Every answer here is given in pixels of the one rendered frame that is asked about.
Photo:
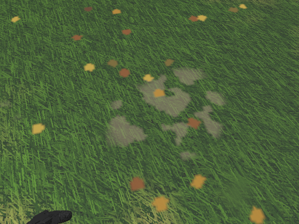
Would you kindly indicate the robot left hand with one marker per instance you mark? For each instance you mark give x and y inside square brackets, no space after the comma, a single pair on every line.
[51,217]

